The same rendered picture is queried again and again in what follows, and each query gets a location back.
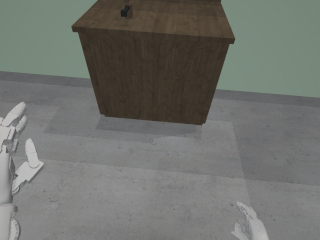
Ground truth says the tap lever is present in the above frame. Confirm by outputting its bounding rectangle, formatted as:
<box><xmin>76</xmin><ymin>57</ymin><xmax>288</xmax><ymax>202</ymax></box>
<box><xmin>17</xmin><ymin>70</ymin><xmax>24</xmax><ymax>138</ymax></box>
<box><xmin>120</xmin><ymin>5</ymin><xmax>130</xmax><ymax>17</ymax></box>

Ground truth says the counter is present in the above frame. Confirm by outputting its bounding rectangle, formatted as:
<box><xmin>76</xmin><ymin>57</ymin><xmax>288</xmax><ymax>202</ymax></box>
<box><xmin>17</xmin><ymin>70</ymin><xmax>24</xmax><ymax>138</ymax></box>
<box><xmin>71</xmin><ymin>0</ymin><xmax>235</xmax><ymax>125</ymax></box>

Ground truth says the left robot hand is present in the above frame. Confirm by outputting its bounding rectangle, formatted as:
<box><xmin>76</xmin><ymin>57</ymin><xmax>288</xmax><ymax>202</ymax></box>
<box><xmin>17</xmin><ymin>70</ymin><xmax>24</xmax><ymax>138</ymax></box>
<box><xmin>0</xmin><ymin>102</ymin><xmax>44</xmax><ymax>205</ymax></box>

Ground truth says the robot left forearm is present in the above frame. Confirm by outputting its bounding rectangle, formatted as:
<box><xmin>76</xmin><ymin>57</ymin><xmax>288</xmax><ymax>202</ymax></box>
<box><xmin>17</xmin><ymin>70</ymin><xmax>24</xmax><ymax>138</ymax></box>
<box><xmin>0</xmin><ymin>203</ymin><xmax>21</xmax><ymax>240</ymax></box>

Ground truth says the right robot hand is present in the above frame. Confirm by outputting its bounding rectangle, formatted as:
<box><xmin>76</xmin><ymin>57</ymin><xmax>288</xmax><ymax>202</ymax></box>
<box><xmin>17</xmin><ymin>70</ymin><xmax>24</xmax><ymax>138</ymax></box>
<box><xmin>231</xmin><ymin>202</ymin><xmax>269</xmax><ymax>240</ymax></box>

